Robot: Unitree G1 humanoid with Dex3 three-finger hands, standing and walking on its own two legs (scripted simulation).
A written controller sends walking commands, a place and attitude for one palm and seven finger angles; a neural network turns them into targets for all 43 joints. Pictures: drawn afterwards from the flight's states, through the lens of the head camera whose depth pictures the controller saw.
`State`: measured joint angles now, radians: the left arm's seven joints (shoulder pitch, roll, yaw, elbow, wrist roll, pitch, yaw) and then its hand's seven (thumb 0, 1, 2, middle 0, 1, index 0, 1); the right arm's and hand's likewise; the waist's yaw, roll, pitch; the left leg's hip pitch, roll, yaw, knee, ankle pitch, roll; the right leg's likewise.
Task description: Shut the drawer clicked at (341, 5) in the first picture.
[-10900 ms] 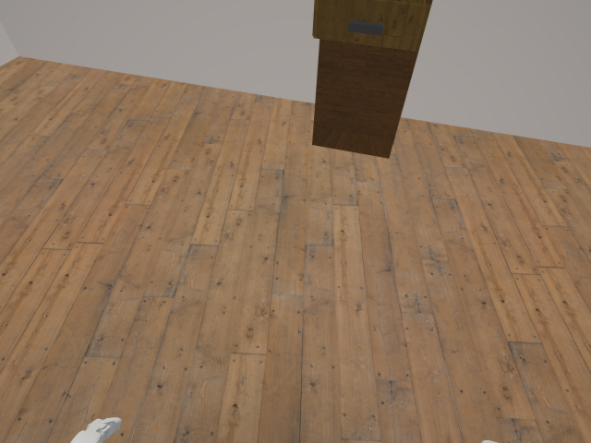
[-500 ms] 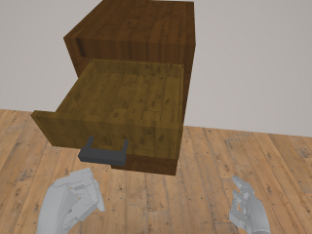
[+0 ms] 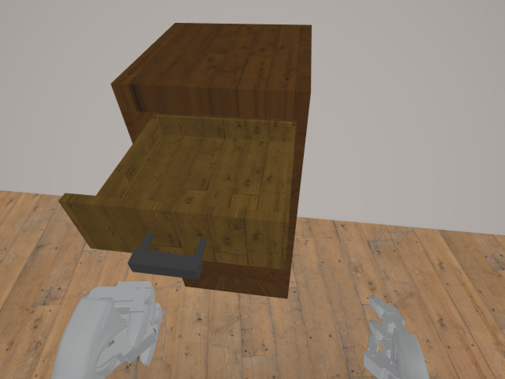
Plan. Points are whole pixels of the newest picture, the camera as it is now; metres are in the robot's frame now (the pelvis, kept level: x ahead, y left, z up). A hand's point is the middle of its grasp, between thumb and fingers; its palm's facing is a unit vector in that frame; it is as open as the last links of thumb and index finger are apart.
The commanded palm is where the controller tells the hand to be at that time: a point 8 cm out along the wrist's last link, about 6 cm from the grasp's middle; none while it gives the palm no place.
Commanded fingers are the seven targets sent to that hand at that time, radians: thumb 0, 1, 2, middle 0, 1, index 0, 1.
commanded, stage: raise the hand and make a fist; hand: left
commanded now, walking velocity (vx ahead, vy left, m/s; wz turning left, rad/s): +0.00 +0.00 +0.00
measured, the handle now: (170, 252) +0.31 +0.18 +0.04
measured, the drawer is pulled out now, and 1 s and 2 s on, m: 0.29 0.29 0.29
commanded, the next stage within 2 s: bring the fist close to the handle in 0.24 s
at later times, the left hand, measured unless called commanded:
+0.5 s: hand (147, 329) +0.15 +0.14 +0.12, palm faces +0.01 -1.00 -0.08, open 3.2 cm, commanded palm +0.11 +0.19 +0.12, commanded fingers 0.00 0.90 0.90 -1.40 -1.60 -1.40 -1.60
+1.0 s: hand (170, 323) +0.18 +0.13 +0.07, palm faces -0.04 -1.00 -0.03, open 3.3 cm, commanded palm +0.15 +0.19 +0.07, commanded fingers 0.00 0.90 0.90 -1.40 -1.60 -1.40 -1.60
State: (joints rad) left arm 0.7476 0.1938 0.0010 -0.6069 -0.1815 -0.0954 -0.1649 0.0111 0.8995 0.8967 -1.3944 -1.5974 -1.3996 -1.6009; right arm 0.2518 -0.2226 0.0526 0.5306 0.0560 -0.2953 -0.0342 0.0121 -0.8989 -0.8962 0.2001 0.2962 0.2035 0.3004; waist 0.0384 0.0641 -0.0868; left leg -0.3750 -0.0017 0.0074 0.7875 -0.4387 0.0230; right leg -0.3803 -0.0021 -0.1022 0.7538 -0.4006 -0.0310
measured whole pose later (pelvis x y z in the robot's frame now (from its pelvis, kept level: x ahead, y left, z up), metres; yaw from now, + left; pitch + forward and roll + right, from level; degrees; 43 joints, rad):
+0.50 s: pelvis +0.00 -0.02 +0.01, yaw +0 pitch +1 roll -1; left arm 0.68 0.20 0.09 -0.44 -0.24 -0.13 -0.20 0.01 0.90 0.90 -1.40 -1.60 -1.40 -1.60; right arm 0.23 -0.23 0.04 0.59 0.05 -0.37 -0.05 0.01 -0.90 -0.90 0.20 0.30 0.20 0.30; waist 0.04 0.06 -0.08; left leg -0.35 0.01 0.00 0.74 -0.41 0.00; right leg -0.36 0.02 -0.11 0.71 -0.38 -0.05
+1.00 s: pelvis -0.01 +0.00 -0.01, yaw +0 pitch +6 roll -1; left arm 0.56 0.15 0.00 -0.27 -0.18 -0.25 -0.16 0.01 0.90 0.90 -1.39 -1.60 -1.40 -1.60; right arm 0.25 -0.24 0.03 0.57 0.02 -0.31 -0.03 0.01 -0.90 -0.90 0.20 0.30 0.20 0.30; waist 0.01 0.04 -0.07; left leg -0.50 -0.01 0.01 0.84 -0.44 0.02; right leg -0.51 -0.01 -0.10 0.82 -0.41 -0.04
